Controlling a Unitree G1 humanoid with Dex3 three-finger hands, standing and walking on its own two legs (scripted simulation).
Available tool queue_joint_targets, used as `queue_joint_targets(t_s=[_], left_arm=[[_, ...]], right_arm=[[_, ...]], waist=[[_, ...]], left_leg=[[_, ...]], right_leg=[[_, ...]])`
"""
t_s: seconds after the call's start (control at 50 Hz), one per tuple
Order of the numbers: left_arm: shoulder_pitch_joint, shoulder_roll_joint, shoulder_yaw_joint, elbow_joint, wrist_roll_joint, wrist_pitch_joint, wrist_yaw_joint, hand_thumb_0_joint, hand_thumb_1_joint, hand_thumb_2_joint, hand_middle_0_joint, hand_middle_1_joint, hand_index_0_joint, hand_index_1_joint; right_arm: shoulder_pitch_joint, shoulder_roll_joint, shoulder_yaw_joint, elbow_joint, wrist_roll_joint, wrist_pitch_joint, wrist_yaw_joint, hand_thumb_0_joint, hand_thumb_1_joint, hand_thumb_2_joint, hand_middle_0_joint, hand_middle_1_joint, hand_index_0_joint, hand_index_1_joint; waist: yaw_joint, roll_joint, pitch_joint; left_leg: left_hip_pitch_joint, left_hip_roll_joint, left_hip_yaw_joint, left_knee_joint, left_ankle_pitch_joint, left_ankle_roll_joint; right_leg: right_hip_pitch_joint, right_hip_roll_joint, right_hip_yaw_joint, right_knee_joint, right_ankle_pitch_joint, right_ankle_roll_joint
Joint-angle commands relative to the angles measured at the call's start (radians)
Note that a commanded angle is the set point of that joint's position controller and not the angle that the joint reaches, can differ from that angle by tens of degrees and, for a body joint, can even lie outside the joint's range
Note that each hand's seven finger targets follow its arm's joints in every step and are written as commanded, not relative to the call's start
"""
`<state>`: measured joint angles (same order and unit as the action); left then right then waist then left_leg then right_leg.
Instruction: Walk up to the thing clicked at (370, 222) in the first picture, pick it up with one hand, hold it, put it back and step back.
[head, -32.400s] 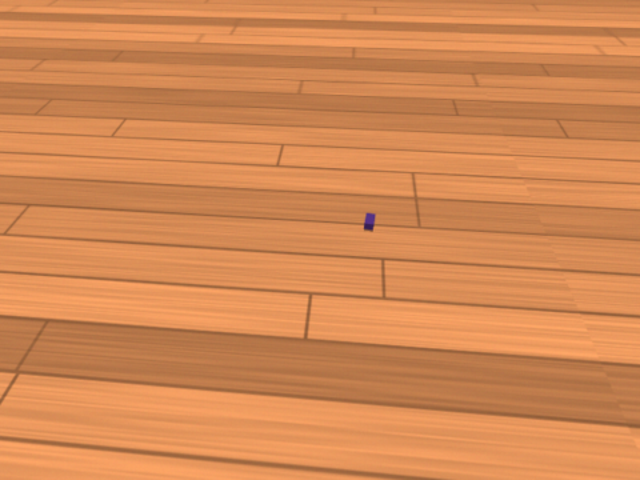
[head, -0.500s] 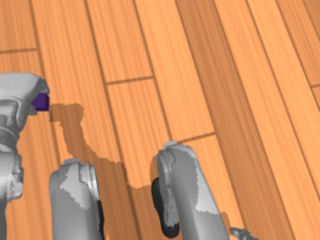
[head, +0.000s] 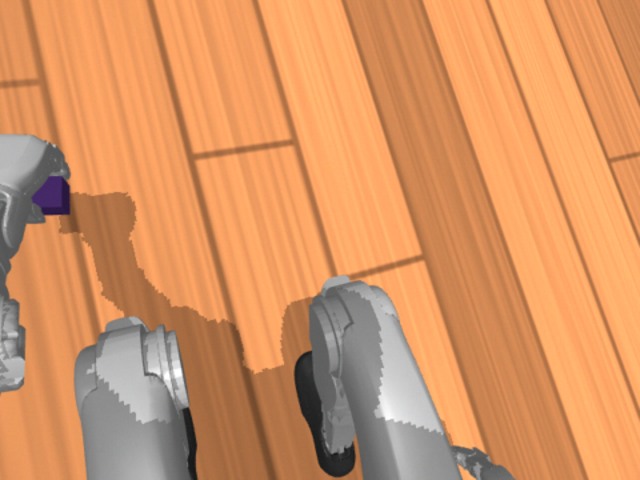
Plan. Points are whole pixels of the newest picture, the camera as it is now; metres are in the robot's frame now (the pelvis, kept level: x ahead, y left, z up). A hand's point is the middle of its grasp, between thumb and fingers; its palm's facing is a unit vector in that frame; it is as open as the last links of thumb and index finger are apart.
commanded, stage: lower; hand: left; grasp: from above
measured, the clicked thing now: (35, 196) +0.49 +0.28 -0.21
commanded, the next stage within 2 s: rest in 0.26 s
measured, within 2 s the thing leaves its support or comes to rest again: neither
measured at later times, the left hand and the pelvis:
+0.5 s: hand (46, 207) +0.48 +0.27 -0.23, palm faces -0.47 -0.02 -0.88, open 7.0 cm; pelvis +0.00 +0.00 -0.02, yaw -2 degrees
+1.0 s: hand (56, 215) +0.48 +0.27 -0.26, palm faces -0.48 -0.03 -0.88, open 6.9 cm; pelvis +0.00 +0.00 -0.03, yaw -5 degrees
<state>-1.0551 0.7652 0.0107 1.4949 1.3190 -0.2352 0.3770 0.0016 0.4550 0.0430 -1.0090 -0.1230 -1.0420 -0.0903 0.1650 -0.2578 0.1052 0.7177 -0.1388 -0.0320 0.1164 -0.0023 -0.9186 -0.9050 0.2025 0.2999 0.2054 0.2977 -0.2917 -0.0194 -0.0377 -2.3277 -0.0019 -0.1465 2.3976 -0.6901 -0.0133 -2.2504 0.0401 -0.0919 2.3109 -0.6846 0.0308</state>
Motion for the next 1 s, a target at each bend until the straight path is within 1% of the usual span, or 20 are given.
queue_joint_targets(t_s=[0.0, 0.18, 0.24, 0.26, 0.32, 0.4, 0.44, 0.48, 0.5, 0.54, 0.62, 0.68, 0.72, 0.74, 0.76, 0.82, 0.86, 0.88, 0.94, 0.98], left_arm=[[-0.351, 0.19, 0.003, -0.11, -0.026, 0.005, 0.036, 0.0, 0.858, 0.214, -1.218, -0.168, -1.24, -0.147], [-0.369, 0.273, 0.047, -0.114, -0.001, -0.031, 0.072, 0.0, 0.931, 0.237, -1.253, -0.209, -1.28, -0.182], [-0.37, 0.277, 0.054, -0.088, 0.02, -0.034, 0.091, 0.0, 0.951, 0.265, -1.257, -0.247, -1.287, -0.216], [-0.38, 0.293, 0.057, -0.104, 0.022, -0.037, 0.101, 0.0, 0.946, 0.255, -1.255, -0.241, -1.285, -0.21], [-0.364, 0.31, 0.071, -0.102, 0.035, -0.032, 0.126, 0.0, 0.951, 0.281, -1.25, -0.268, -1.281, -0.236], [-0.345, 0.293, 0.057, -0.033, 0.027, -0.019, 0.145, 0.0, 0.904, 0.268, -1.202, -0.244, -1.236, -0.209], [-0.342, 0.307, 0.062, -0.03, 0.022, -0.012, 0.153, 0.0, 0.85, 0.264, -1.161, -0.237, -1.193, -0.203], [-0.348, 0.296, 0.049, 0.0, 0.016, -0.006, 0.152, 0.0, 0.833, 0.243, -1.138, -0.243, -1.176, -0.204], [-0.336, 0.315, 0.058, -0.017, 0.017, -0.003, 0.153, 0.0, 0.818, 0.232, -1.126, -0.238, -1.164, -0.198], [-0.339, 0.302, 0.043, 0.009, 0.011, 0.001, 0.148, 0.0, 0.839, 0.209, -1.139, -0.228, -1.181, -0.185], [-0.32, 0.353, 0.072, -0.002, 0.001, -0.006, 0.144, 0.0, 0.836, 0.227, -1.143, -0.236, -1.182, -0.197], [-0.314, 0.391, 0.096, -0.018, 0.008, -0.016, 0.154, 0.0, 0.854, 0.19, -1.143, -0.246, -1.191, -0.196], [-0.323, 0.333, 0.059, 0.021, 0.007, -0.017, 0.162, 0.0, 0.877, 0.184, -1.155, -0.243, -1.205, -0.191], [-0.323, 0.392, 0.094, -0.002, 0.01, -0.024, 0.17, 0.0, 0.881, 0.189, -1.158, -0.244, -1.207, -0.193], [-0.31, 0.402, 0.1, 0.001, 0.021, -0.024, 0.174, 0.0, 0.881, 0.225, -1.171, -0.239, -1.211, -0.197], [-0.334, 0.409, 0.089, -0.004, 0.038, -0.025, 0.195, 0.0, 0.916, 0.205, -1.196, -0.229, -1.239, -0.184], [-0.318, 0.35, 0.055, 0.061, 0.037, -0.018, 0.202, 0.0, 0.904, 0.189, -1.182, -0.222, -1.227, -0.175], [-0.327, 0.373, 0.068, 0.045, 0.036, -0.02, 0.206, 0.0, 0.892, 0.215, -1.177, -0.223, -1.217, -0.181], [-0.331, 0.378, 0.052, 0.033, 0.035, -0.016, 0.214, 0.0, 0.875, 0.206, -1.167, -0.223, -1.207, -0.181], [-0.306, 0.41, 0.084, 0.078, 0.039, -0.008, 0.226, 0.0, 0.893, 0.188, -1.164, -0.24, -1.213, -0.189]], right_arm=[[0.221, -0.26, -0.073, 0.004, -0.004, 0.001, -0.009, 0.0, -0.915, -0.902, 0.2, 0.3, 0.199, 0.3], [0.219, -0.292, -0.052, -0.009, -0.023, -0.009, 0.0, 0.0, -0.914, -0.902, 0.199, 0.3, 0.199, 0.3], [0.223, -0.3, -0.044, -0.016, -0.034, -0.02, 0.004, 0.0, -0.916, -0.902, 0.199, 0.3, 0.199, 0.3], [0.215, -0.298, -0.042, -0.016, -0.035, -0.021, 0.004, 0.0, -0.913, -0.901, 0.2, 0.3, 0.199, 0.3], [0.217, -0.295, -0.034, -0.017, -0.04, -0.03, 0.01, 0.0, -0.913, -0.901, 0.2, 0.3, 0.199, 0.3], [0.215, -0.298, -0.024, -0.015, -0.045, -0.04, 0.016, 0.0, -0.903, -0.896, 0.2, 0.3, 0.2, 0.3], [0.211, -0.304, -0.021, -0.012, -0.044, -0.045, 0.015, 0.0, -0.9, -0.895, 0.2, 0.3, 0.2, 0.3], [0.214, -0.31, -0.014, -0.013, -0.049, -0.053, 0.017, 0.0, -0.901, -0.895, 0.2, 0.3, 0.2, 0.3], [0.216, -0.309, -0.011, -0.013, -0.048, -0.055, 0.016, 0.0, -0.899, -0.894, 0.201, 0.3, 0.2, 0.3], [0.215, -0.314, -0.004, -0.013, -0.05, -0.063, 0.019, 0.0, -0.9, -0.895, 0.2, 0.3, 0.2, 0.3], [0.212, -0.335, 0.007, -0.03, -0.056, -0.074, 0.023, 0.0, -0.903, -0.897, 0.2, 0.3, 0.2, 0.3], [0.202, -0.342, 0.017, -0.041, -0.061, -0.075, 0.023, 0.0, -0.904, -0.897, 0.2, 0.3, 0.2, 0.3], [0.204, -0.335, 0.03, -0.025, -0.067, -0.077, 0.031, 0.0, -0.904, -0.897, 0.2, 0.3, 0.2, 0.3], [0.191, -0.353, 0.023, -0.044, -0.068, -0.079, 0.031, 0.0, -0.903, -0.897, 0.2, 0.3, 0.2, 0.3], [0.192, -0.363, 0.026, -0.052, -0.07, -0.081, 0.027, 0.0, -0.903, -0.897, 0.2, 0.3, 0.2, 0.3], [0.165, -0.354, 0.034, -0.051, -0.074, -0.082, 0.031, 0.0, -0.903, -0.898, 0.2, 0.3, 0.2, 0.3], [0.17, -0.353, 0.042, -0.044, -0.078, -0.088, 0.038, 0.0, -0.904, -0.898, 0.2, 0.3, 0.2, 0.3], [0.161, -0.363, 0.038, -0.051, -0.08, -0.094, 0.038, 0.0, -0.901, -0.897, 0.2, 0.3, 0.2, 0.3], [0.156, -0.363, 0.047, -0.046, -0.078, -0.104, 0.041, 0.0, -0.902, -0.898, 0.2, 0.3, 0.2, 0.3], [0.166, -0.377, 0.047, -0.044, -0.086, -0.108, 0.044, 0.0, -0.902, -0.898, 0.2, 0.3, 0.2, 0.3]], waist=[[-0.028, 0.312, -0.65], [-0.036, 0.369, -0.657], [-0.061, 0.391, -0.611], [-0.047, 0.406, -0.628], [-0.05, 0.427, -0.659], [-0.067, 0.397, -0.619], [-0.059, 0.397, -0.615], [-0.087, 0.375, -0.577], [-0.068, 0.375, -0.608], [-0.091, 0.366, -0.576], [-0.091, 0.352, -0.572], [-0.081, 0.388, -0.624], [-0.108, 0.397, -0.568], [-0.103, 0.409, -0.588], [-0.098, 0.409, -0.582], [-0.095, 0.449, -0.574], [-0.128, 0.42, -0.495], [-0.131, 0.418, -0.488], [-0.116, 0.449, -0.518], [-0.126, 0.435, -0.499]], left_leg=[[0.498, 0.001, 0.087, -0.215, 0.201, 0.044], [0.521, -0.001, 0.069, -0.189, 0.225, 0.03], [0.525, 0.001, 0.065, -0.179, 0.205, 0.026], [0.525, 0.003, 0.065, -0.184, 0.197, 0.027], [0.533, 0.004, 0.067, -0.174, 0.217, 0.029], [0.488, 0.008, 0.065, -0.158, 0.2, 0.035], [0.486, 0.007, 0.063, -0.163, 0.2, 0.034], [0.463, 0.01, 0.06, -0.144, 0.192, 0.038], [0.474, 0.011, 0.061, -0.146, 0.21, 0.039], [0.466, 0.014, 0.056, -0.135, 0.211, 0.039], [0.444, 0.015, 0.056, -0.116, 0.239, 0.04], [0.489, 0.021, 0.047, -0.112, 0.281, 0.031], [0.483, 0.019, 0.045, -0.113, 0.257, 0.027], [0.488, 0.022, 0.036, -0.115, 0.255, 0.025], [0.498, 0.019, 0.038, -0.108, 0.267, 0.025], [0.504, 0.025, 0.032, -0.12, 0.235, 0.022], [0.473, 0.024, 0.031, -0.114, 0.204, 0.024], [0.474, 0.026, 0.027, -0.109, 0.202, 0.024], [0.499, 0.028, 0.023, -0.119, 0.212, 0.022], [0.492, 0.029, 0.016, -0.123, 0.213, 0.02]], right_leg=[[0.349, 0.029, -0.076, -0.229, 0.262, -0.061], [0.331, 0.029, -0.099, -0.189, 0.265, -0.067], [0.292, 0.028, -0.109, -0.18, 0.242, -0.071], [0.299, 0.033, -0.107, -0.179, 0.239, -0.071], [0.326, 0.034, -0.108, -0.165, 0.267, -0.065], [0.322, 0.039, -0.109, -0.167, 0.264, -0.062], [0.323, 0.041, -0.111, -0.168, 0.263, -0.063], [0.318, 0.043, -0.116, -0.17, 0.261, -0.06], [0.348, 0.043, -0.112, -0.171, 0.281, -0.057], [0.343, 0.045, -0.115, -0.166, 0.285, -0.057], [0.391, 0.046, -0.119, -0.172, 0.304, -0.056], [0.425, 0.05, -0.125, -0.159, 0.341, -0.059], [0.382, 0.051, -0.135, -0.15, 0.316, -0.064], [0.388, 0.054, -0.14, -0.152, 0.311, -0.065], [0.381, 0.051, -0.144, -0.151, 0.317, -0.066], [0.358, 0.057, -0.144, -0.142, 0.295, -0.07], [0.329, 0.056, -0.154, -0.142, 0.275, -0.067], [0.32, 0.059, -0.157, -0.144, 0.275, -0.066], [0.338, 0.061, -0.156, -0.144, 0.282, -0.065], [0.338, 0.057, -0.166, -0.136, 0.286, -0.064]])
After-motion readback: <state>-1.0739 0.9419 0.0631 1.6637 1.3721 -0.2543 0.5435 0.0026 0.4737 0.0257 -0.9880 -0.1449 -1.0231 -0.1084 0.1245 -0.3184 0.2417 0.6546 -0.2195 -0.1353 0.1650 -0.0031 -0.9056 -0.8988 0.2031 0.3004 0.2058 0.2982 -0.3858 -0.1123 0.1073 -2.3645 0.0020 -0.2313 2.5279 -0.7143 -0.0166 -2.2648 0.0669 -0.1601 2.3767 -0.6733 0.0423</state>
